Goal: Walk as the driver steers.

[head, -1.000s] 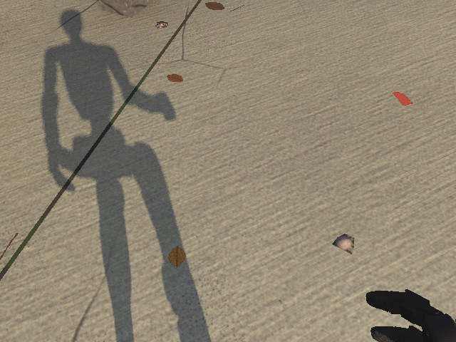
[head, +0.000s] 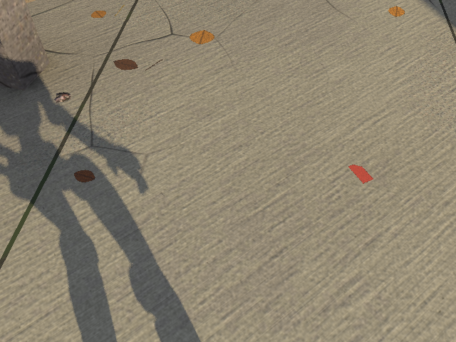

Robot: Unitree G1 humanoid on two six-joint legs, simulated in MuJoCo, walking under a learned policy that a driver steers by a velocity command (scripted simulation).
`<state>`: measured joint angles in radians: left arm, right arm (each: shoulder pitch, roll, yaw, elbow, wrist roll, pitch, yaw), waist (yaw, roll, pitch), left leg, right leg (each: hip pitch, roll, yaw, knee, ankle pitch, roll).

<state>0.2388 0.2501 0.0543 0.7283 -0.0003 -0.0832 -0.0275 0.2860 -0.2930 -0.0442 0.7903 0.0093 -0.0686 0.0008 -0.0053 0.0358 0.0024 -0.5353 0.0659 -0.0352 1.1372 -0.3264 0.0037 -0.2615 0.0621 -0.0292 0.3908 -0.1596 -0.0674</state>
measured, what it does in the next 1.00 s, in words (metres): walks ahead: left foot, then right foot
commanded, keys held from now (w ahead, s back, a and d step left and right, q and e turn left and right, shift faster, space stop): w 0.46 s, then w+e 0.54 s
